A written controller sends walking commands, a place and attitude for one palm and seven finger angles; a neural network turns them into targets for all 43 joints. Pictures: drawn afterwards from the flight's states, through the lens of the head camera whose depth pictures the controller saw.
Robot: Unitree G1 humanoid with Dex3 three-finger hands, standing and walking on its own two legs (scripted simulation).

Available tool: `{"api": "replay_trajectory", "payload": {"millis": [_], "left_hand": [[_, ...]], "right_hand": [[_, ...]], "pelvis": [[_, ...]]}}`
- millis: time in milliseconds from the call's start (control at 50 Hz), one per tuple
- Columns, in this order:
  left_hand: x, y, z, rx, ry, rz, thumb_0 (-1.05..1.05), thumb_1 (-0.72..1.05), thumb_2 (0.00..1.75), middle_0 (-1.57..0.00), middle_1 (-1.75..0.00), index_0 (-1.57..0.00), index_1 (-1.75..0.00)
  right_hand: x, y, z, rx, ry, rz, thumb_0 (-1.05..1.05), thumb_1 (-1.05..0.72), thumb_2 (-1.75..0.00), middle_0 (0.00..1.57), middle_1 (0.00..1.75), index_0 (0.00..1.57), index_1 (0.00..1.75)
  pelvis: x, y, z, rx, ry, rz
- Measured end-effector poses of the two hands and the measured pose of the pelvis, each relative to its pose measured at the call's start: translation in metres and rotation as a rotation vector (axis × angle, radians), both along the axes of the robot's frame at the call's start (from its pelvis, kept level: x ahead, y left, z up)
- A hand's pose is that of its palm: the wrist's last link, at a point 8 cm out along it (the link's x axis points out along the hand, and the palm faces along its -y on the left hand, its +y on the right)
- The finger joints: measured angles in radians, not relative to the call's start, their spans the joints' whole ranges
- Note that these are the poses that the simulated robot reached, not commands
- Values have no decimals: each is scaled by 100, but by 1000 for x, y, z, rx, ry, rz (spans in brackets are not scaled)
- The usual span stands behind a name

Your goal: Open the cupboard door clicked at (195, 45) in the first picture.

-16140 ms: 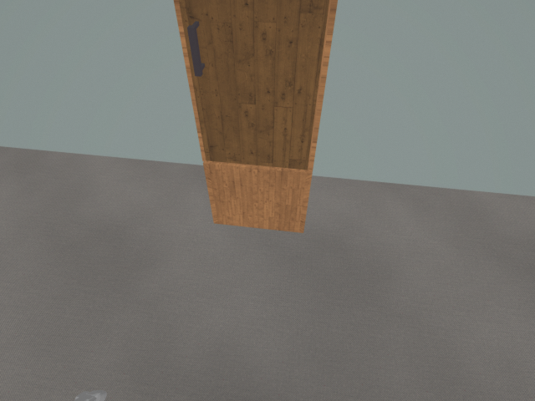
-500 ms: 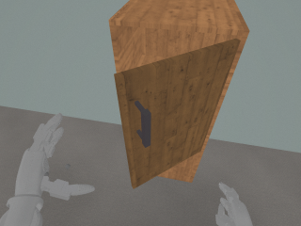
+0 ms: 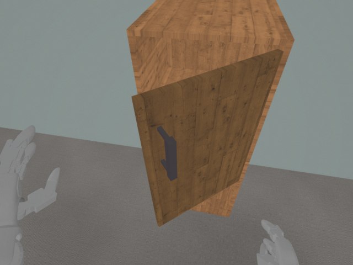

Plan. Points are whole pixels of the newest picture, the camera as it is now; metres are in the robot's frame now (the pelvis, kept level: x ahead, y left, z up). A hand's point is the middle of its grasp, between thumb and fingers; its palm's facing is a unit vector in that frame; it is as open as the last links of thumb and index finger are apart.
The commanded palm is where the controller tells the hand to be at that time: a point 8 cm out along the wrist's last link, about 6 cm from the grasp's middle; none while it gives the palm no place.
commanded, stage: draw the hand back to the body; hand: left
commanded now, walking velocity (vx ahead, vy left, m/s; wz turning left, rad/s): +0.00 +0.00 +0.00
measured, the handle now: (167, 154) +0.33 +0.08 +0.09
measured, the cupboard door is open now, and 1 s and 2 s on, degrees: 42 42 42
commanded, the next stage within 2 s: step back with the hand held close in 0.40 s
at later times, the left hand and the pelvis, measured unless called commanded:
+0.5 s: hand (42, 191) +0.18 +0.26 +0.15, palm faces +0.47 -0.79 -0.39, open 7.4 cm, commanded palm +0.13 +0.30 +0.17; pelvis -0.01 +0.00 +0.00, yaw +0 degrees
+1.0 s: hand (22, 215) +0.14 +0.27 +0.15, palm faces +0.40 -0.75 -0.52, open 7.4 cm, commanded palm +0.08 +0.31 +0.17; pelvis -0.07 +0.01 -0.01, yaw -1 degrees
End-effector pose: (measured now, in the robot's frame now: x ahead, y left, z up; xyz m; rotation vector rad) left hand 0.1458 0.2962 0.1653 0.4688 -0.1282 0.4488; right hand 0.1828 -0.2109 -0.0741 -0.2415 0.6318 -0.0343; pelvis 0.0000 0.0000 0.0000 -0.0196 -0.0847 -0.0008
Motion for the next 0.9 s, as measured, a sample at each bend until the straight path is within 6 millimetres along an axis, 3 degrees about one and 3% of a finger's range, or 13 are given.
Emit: {"api": "replay_trajectory", "payload": {"millis": [140,260,540,640,720,900], "left_hand": [[-2,7,4,0,-19,33,1,77,85,-21,-30,-20,-30],[-3,3,0,-15,-8,19,1,86,88,-21,-30,-21,-30],[-9,2,2,-10,-22,16,1,89,90,-21,-30,-21,-30],[-6,9,16,66,-66,-3,1,89,90,-21,-30,-21,-30],[-6,5,12,96,-19,-56,1,89,90,-21,-30,-21,-30],[-30,4,7,146,24,-111,1,89,90,-22,-30,-21,-30]], "right_hand": [[0,-2,0,-3,5,0,1,-90,-90,20,30,20,30],[-5,-4,-1,-6,15,-3,1,-90,-90,20,30,20,30],[-17,-5,-2,-3,17,-12,1,-90,-90,20,30,20,30],[-22,-7,1,-9,34,-28,1,-90,-90,20,30,20,30],[-29,-14,1,-23,46,-68,1,-90,-90,20,30,20,30],[-59,-23,-2,-53,68,-137,1,-90,-90,20,30,20,30]], "pelvis": [[-1,0,1,0,-2,0],[-2,-1,1,1,-4,0],[-10,-2,1,2,-16,-2],[-17,-2,0,0,30,2],[-25,2,-1,6,64,-6],[-48,9,-7,25,77,-12]]}}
